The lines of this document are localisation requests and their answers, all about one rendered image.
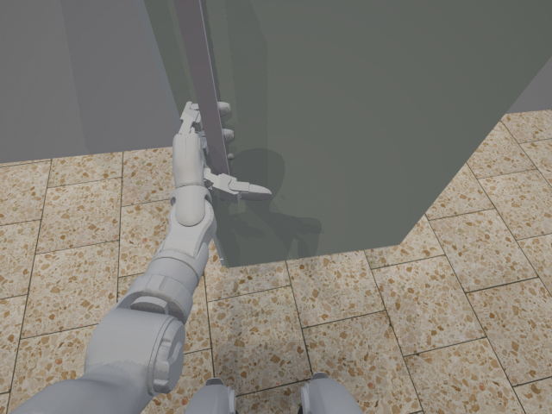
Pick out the robot left forearm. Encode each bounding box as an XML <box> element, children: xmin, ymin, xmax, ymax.
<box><xmin>84</xmin><ymin>185</ymin><xmax>216</xmax><ymax>371</ymax></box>

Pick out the robot left hand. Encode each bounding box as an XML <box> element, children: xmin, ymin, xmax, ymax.
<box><xmin>172</xmin><ymin>101</ymin><xmax>272</xmax><ymax>204</ymax></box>

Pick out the left robot shin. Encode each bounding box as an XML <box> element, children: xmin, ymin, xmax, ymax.
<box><xmin>205</xmin><ymin>378</ymin><xmax>224</xmax><ymax>386</ymax></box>

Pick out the fridge door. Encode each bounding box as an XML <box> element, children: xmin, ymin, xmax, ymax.
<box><xmin>144</xmin><ymin>0</ymin><xmax>552</xmax><ymax>268</ymax></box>

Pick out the handle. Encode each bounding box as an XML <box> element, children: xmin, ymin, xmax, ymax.
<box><xmin>173</xmin><ymin>0</ymin><xmax>230</xmax><ymax>201</ymax></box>

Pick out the right robot thigh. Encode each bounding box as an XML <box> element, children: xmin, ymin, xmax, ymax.
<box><xmin>301</xmin><ymin>378</ymin><xmax>364</xmax><ymax>414</ymax></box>

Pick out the robot left upper arm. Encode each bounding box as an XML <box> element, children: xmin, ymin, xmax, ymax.
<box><xmin>9</xmin><ymin>308</ymin><xmax>185</xmax><ymax>414</ymax></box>

